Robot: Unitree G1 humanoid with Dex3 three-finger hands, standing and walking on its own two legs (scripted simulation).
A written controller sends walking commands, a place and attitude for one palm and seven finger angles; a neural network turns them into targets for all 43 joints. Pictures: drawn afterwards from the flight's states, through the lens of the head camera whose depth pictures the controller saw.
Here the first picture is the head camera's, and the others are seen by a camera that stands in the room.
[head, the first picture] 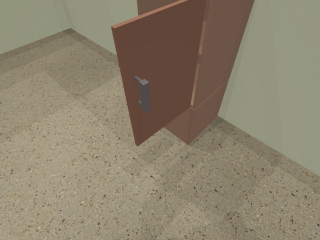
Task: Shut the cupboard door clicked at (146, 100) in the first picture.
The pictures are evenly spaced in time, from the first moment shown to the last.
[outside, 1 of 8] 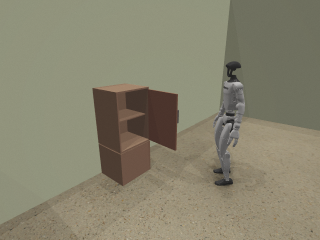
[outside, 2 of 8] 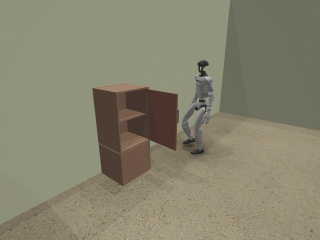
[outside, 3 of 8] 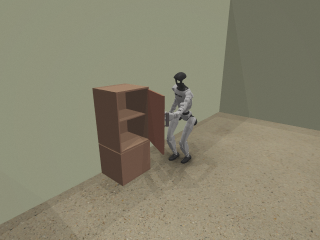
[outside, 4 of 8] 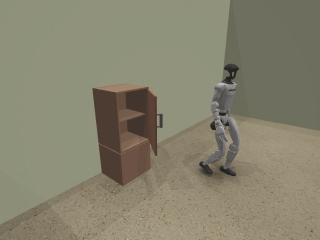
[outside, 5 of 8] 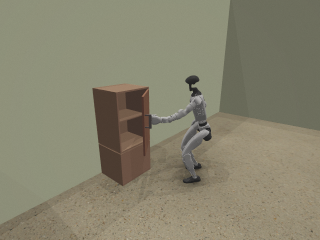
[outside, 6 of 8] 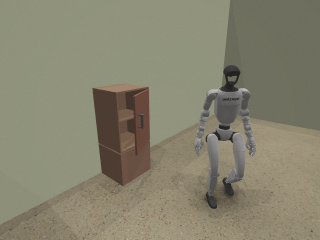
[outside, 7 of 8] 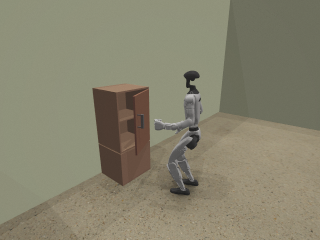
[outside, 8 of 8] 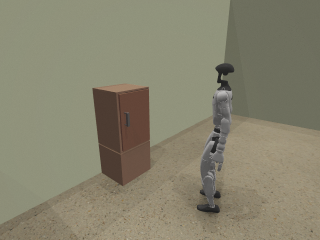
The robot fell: no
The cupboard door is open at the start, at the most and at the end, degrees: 86 86 0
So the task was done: yes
